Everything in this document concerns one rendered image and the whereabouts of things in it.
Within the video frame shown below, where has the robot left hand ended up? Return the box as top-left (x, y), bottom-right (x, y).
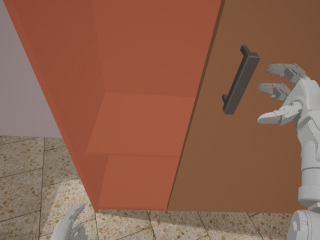
top-left (50, 203), bottom-right (88, 240)

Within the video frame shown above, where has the robot right forearm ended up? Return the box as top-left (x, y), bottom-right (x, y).
top-left (295, 110), bottom-right (320, 214)

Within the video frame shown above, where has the robot right upper arm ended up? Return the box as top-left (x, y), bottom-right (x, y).
top-left (287, 209), bottom-right (320, 240)

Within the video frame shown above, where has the handle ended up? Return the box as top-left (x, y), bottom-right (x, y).
top-left (222, 45), bottom-right (261, 115)

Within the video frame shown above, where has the robot right hand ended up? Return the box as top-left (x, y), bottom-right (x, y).
top-left (257, 63), bottom-right (320, 126)

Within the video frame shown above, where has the wardrobe door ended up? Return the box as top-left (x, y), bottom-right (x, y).
top-left (167, 0), bottom-right (320, 214)

